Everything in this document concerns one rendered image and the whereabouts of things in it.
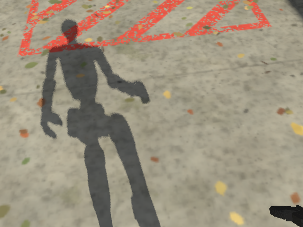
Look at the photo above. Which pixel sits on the right robot hand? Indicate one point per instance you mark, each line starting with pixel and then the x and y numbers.
pixel 290 213

